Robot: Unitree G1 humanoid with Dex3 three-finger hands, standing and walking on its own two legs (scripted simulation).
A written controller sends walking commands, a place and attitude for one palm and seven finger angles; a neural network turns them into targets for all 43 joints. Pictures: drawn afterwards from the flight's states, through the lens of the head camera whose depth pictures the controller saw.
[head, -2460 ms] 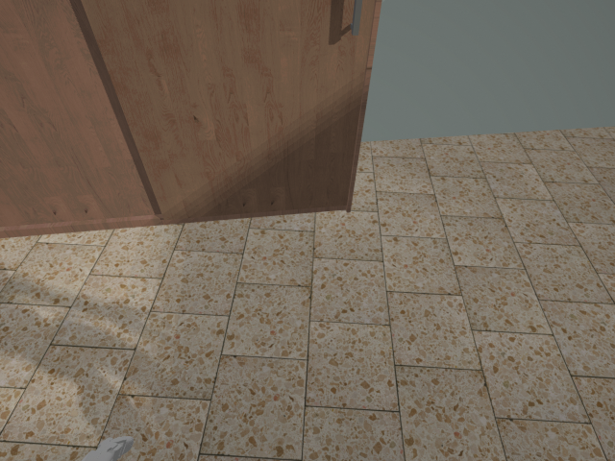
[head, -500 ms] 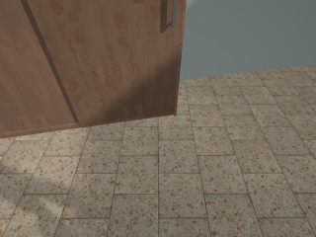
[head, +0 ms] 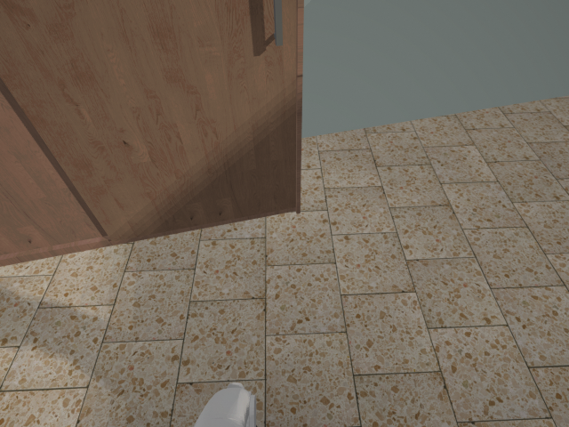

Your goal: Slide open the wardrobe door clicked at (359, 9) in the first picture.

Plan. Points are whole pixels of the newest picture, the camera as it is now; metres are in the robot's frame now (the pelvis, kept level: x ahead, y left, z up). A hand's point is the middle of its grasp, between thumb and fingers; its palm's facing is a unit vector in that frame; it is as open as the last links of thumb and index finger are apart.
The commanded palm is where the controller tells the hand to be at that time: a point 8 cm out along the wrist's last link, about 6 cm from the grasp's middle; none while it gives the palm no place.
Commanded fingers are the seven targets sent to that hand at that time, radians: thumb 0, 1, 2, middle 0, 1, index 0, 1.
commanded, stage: walk to a spot facing it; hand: right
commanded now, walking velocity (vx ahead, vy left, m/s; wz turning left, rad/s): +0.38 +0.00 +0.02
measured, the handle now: out of the picture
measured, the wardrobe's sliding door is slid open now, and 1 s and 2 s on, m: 0.00 0.00 0.00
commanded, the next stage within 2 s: turn to face it in 0.38 s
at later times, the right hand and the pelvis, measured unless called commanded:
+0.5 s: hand (387, 399) +0.21 -0.14 -0.17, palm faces +0.15 +0.97 -0.21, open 7.3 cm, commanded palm none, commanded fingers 0.00 -0.90 -0.90 0.20 0.30 0.20 0.30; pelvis +0.25 +0.04 +0.00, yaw -7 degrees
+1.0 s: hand (397, 290) +0.42 -0.19 -0.17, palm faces +0.03 +0.97 -0.23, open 7.4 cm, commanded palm none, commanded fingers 0.00 -0.90 -0.90 0.20 0.30 0.20 0.30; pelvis +0.36 +0.01 -0.01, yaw +5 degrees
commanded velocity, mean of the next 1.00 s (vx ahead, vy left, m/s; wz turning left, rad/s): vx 0.14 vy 0.00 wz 0.16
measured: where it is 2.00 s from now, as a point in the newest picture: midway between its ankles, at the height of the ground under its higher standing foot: (284, 357)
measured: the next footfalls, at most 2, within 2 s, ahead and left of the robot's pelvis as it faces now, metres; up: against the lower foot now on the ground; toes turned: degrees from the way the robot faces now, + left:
left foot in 0.16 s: +0.26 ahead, +0.11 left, +0.00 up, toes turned +6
right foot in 0.66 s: +0.44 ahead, -0.11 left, +0.00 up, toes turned -14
